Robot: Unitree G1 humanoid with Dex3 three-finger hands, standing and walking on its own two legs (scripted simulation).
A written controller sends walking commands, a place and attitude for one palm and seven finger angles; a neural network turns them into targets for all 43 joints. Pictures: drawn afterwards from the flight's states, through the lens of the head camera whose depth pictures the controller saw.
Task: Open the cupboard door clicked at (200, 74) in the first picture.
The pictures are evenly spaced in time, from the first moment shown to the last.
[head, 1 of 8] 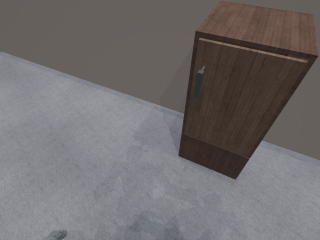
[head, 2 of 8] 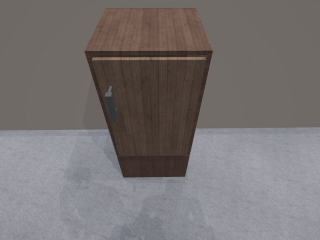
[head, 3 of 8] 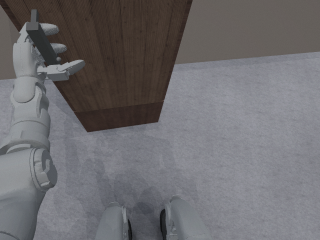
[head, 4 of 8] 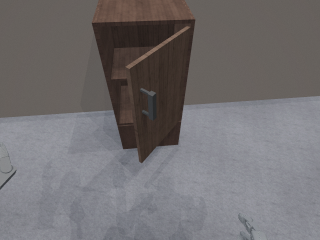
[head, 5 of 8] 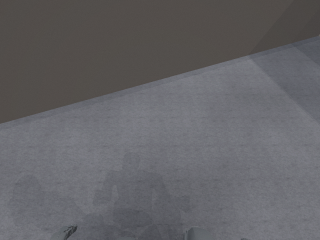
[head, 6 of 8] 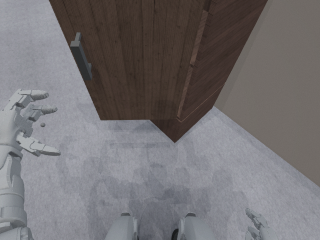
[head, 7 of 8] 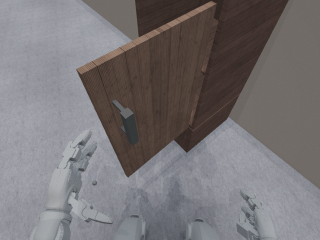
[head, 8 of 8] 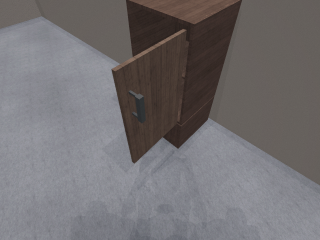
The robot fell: no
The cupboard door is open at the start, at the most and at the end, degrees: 0 92 92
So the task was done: yes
